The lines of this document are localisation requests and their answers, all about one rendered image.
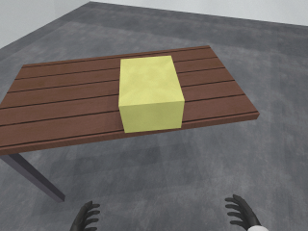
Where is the carton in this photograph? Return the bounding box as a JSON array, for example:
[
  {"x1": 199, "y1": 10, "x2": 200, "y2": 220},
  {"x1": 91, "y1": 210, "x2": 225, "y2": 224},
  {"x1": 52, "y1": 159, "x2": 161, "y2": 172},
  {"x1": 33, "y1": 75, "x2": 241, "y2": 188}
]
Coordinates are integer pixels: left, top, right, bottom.
[{"x1": 118, "y1": 56, "x2": 185, "y2": 133}]

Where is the table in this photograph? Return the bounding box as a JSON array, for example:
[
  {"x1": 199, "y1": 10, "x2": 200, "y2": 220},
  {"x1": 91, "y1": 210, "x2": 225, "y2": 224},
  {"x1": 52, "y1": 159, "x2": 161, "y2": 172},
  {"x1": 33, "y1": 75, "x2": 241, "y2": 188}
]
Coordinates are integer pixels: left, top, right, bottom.
[{"x1": 0, "y1": 45, "x2": 260, "y2": 203}]

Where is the robot right hand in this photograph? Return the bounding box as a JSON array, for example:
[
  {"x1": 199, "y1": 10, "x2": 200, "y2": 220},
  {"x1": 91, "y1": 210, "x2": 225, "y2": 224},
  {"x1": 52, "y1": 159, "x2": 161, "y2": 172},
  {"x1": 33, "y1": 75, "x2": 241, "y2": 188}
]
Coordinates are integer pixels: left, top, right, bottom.
[{"x1": 224, "y1": 194, "x2": 262, "y2": 231}]

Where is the robot left hand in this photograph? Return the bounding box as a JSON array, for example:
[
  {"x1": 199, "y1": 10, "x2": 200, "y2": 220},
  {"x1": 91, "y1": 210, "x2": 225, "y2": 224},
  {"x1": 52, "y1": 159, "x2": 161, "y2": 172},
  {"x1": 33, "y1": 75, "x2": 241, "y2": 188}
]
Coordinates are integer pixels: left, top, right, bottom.
[{"x1": 69, "y1": 201, "x2": 100, "y2": 231}]

